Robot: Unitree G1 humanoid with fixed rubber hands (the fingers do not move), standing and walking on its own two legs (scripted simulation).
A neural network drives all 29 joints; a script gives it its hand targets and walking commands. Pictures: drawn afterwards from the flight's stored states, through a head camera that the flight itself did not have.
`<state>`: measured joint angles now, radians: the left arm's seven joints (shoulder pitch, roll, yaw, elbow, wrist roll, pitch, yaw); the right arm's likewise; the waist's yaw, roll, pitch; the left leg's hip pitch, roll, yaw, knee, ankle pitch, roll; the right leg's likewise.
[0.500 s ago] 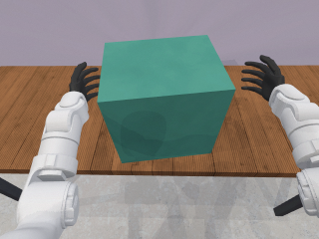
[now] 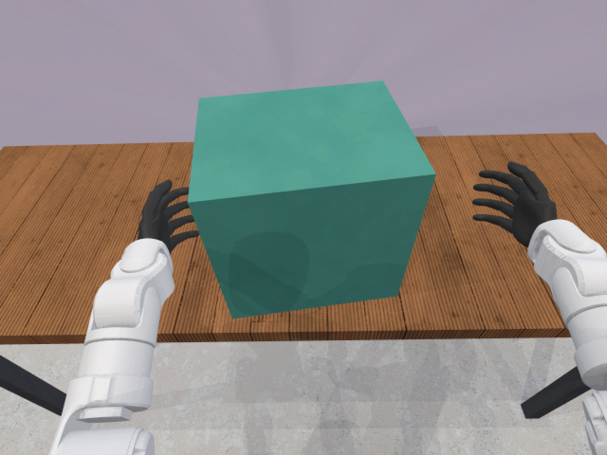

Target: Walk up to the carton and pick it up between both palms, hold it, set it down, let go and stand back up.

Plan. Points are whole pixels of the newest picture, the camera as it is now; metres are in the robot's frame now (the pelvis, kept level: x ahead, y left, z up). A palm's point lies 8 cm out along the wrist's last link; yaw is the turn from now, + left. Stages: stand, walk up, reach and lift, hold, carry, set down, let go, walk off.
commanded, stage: set down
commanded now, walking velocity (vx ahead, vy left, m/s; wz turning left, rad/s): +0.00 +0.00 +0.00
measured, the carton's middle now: (305, 204) +0.48 +0.03 +0.06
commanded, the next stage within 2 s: none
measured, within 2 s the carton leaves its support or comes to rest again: neither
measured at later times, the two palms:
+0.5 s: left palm (159, 328) +0.28 +0.21 +0.04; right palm (544, 327) +0.28 -0.27 +0.04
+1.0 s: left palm (159, 291) +0.32 +0.22 +0.07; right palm (520, 278) +0.33 -0.25 +0.06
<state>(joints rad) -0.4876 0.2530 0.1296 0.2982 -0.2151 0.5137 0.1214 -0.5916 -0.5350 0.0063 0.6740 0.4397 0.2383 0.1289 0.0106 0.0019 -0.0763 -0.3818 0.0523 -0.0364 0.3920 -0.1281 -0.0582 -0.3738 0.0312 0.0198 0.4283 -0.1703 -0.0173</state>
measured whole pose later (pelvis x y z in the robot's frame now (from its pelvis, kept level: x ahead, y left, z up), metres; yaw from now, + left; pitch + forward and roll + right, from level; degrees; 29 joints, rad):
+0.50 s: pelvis +0.01 +0.00 +0.00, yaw -1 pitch +2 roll +0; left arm 0.01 0.15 0.08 0.15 -0.14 0.20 0.12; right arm -0.05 -0.45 -0.02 0.43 0.38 -0.03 0.17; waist 0.00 0.00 -0.04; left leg -0.24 0.05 -0.01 0.33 -0.13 -0.05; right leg -0.25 0.02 0.04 0.39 -0.18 -0.01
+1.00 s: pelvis +0.02 +0.01 +0.00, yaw -4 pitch +4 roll +1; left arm -0.13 0.16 0.04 0.11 -0.18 0.21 0.22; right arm -0.23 -0.49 -0.02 0.47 0.43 -0.02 0.20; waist 0.07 0.00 -0.01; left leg -0.28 0.04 0.04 0.39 -0.17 -0.04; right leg -0.31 0.02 0.10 0.45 -0.20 0.00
